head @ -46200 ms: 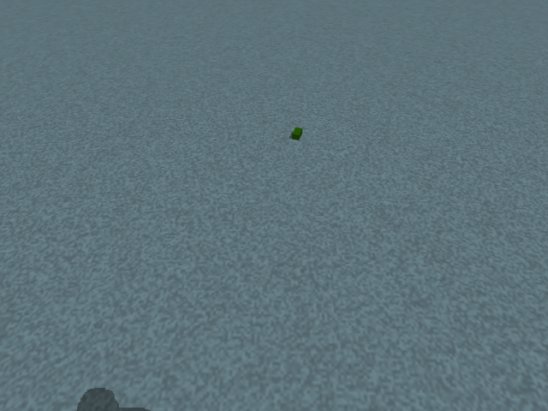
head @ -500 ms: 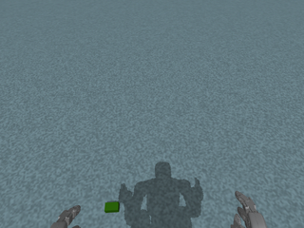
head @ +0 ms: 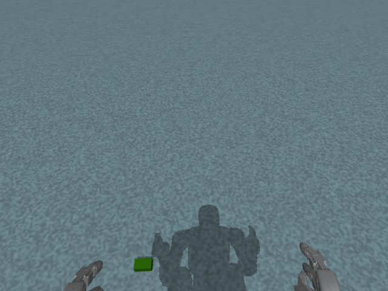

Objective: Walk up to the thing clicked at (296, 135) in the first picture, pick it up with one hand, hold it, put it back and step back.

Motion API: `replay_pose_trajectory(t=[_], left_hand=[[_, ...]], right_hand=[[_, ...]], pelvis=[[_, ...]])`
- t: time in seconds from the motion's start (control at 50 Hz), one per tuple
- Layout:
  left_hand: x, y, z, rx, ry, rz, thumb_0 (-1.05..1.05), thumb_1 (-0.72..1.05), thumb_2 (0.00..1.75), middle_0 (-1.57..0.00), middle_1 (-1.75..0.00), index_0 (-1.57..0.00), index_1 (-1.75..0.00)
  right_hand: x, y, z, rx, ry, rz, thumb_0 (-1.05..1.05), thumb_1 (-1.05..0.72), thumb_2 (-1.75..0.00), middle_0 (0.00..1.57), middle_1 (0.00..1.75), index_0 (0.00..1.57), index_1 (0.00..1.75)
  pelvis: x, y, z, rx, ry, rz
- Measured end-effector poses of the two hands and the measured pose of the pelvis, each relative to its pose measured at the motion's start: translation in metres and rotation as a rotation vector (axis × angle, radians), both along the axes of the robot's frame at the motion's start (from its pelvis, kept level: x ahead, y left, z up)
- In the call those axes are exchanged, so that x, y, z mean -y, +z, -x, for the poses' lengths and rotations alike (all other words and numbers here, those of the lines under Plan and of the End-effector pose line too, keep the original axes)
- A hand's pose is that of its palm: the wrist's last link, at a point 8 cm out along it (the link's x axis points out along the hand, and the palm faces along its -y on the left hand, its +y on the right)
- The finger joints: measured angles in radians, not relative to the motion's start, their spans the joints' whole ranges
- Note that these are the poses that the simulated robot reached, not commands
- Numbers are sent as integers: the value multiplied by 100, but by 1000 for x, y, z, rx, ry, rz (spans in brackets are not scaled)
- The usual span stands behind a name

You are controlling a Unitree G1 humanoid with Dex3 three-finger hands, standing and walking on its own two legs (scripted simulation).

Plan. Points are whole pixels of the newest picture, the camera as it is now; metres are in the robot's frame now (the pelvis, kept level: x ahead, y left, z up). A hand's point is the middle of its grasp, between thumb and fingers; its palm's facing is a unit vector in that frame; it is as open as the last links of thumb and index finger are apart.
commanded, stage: home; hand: left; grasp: from above
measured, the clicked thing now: (143, 264) +0.44 +0.24 -0.69
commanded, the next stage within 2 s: stand in 0.70 s
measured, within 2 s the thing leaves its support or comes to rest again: neither
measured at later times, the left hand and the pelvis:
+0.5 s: hand out of the picture +0.16 +0.18 -0.04, palm faces +0.05 -0.98 -0.20, open 7.4 cm; pelvis +0.00 +0.00 +0.00, yaw +0 degrees
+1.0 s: hand out of the picture +0.14 +0.23 -0.09, palm faces +0.02 -0.94 -0.33, open 7.4 cm; pelvis -0.01 +0.00 +0.02, yaw +1 degrees
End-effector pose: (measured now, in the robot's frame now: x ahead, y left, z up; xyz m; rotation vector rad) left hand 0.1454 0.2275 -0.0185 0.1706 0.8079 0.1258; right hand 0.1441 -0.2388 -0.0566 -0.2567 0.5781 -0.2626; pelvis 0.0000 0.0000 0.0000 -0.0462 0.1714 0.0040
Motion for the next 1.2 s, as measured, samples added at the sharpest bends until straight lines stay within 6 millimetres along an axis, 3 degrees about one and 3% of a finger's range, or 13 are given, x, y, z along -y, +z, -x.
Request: replay_pose_trajectory(t=[0.8,0.9,1.06,1.2], left_hand=[[-1,0,7,0,0,-1,1,90,90,-20,-30,-20,-30],[-19,-25,3,14,-33,-101,1,90,90,-20,-30,-20,-30],[-55,-49,43,-178,33,-137,1,90,90,-20,-30,-20,-30],[-65,-56,85,-327,98,-127,1,90,90,-20,-30,-20,-30]], right_hand=[[-1,1,6,5,-5,-3,1,-90,-90,20,30,21,30],[6,-19,14,-280,154,50,1,-90,-90,20,30,21,30],[26,-18,42,-462,86,8,1,-90,-90,20,30,21,30],[28,-16,59,-553,38,-6,1,-90,-90,20,30,21,30]], pelvis=[[-1,-2,6,2,0,2],[-1,10,13,100,8,-33],[-7,27,10,157,4,-45],[-11,39,5,191,12,-37]])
